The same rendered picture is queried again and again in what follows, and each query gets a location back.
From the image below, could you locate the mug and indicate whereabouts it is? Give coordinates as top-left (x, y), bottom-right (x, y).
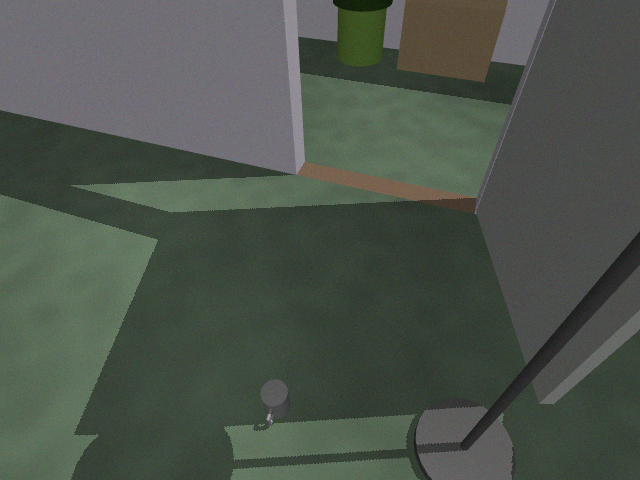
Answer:
top-left (261, 379), bottom-right (290, 427)

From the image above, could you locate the floor lamp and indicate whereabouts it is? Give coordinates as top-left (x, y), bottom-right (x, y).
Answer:
top-left (414, 232), bottom-right (640, 480)

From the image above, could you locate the potted plant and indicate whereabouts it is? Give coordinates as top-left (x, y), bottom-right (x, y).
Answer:
top-left (333, 0), bottom-right (393, 66)

